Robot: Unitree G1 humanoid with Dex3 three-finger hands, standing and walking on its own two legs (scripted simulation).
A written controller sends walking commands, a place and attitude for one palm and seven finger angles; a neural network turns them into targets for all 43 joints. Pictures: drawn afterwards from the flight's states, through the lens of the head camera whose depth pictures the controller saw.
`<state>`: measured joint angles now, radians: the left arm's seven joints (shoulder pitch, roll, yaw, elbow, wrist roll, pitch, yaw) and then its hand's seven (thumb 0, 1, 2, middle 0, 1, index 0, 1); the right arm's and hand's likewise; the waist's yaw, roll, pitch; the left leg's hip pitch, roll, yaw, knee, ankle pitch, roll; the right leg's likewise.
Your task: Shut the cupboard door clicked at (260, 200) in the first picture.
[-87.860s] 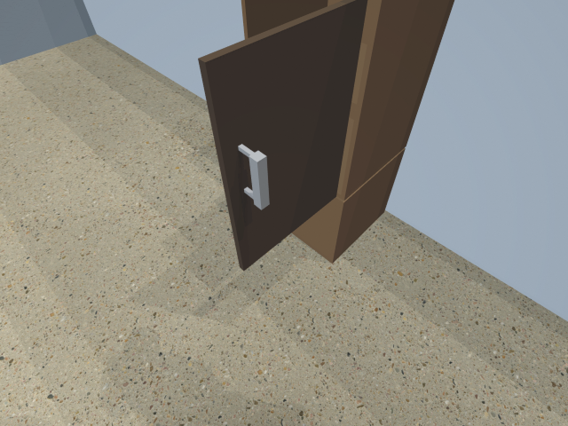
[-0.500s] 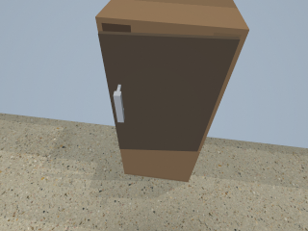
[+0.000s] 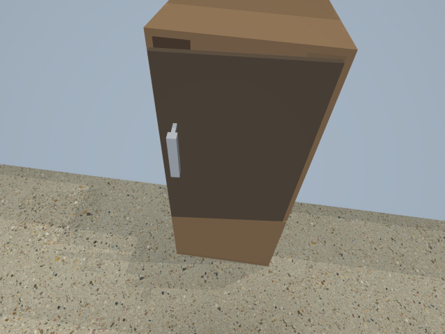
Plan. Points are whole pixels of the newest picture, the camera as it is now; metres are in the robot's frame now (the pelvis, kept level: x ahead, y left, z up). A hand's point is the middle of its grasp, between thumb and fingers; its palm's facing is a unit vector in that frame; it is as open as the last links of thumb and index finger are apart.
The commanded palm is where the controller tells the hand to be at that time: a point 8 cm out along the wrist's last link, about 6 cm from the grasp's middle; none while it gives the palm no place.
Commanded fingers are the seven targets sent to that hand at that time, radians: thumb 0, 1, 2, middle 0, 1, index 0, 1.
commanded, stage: look again from close up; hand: left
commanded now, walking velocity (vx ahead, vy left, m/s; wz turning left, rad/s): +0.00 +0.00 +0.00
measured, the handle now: (175, 150) +0.54 +0.16 +0.00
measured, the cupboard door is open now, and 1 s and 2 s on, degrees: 6 6 6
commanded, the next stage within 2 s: shuffle to correct the standing spot in 0.38 s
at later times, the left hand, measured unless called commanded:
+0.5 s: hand out of the picture +0.02 +0.20 -0.17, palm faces -0.03 -0.97 -0.25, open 7.4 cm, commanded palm none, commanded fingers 0.00 0.90 0.90 -0.20 -0.30 -0.20 -0.30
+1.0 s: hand out of the picture +0.06 +0.12 -0.18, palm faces -0.01 -0.99 -0.15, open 7.4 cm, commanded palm none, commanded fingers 0.00 0.90 0.90 -0.20 -0.30 -0.20 -0.30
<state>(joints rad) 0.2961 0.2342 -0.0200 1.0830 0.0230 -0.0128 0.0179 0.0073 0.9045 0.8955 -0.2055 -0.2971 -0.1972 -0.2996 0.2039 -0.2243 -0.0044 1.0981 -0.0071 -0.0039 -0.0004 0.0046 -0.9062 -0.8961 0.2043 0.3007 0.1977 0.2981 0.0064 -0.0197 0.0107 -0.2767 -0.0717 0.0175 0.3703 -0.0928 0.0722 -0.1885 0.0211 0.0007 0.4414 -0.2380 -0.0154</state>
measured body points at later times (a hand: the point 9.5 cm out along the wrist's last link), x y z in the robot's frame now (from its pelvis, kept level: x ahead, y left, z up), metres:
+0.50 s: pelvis +0.03 +0.00 +0.00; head +0.03 +0.01 +0.45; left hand +0.03 +0.25 -0.15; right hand +0.06 -0.26 -0.14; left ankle +0.10 +0.06 -0.74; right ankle +0.02 -0.12 -0.74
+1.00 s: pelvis +0.08 -0.04 +0.00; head +0.11 -0.02 +0.45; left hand +0.07 +0.17 -0.17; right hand +0.10 -0.27 -0.16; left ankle +0.10 +0.06 -0.74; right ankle +0.02 -0.12 -0.74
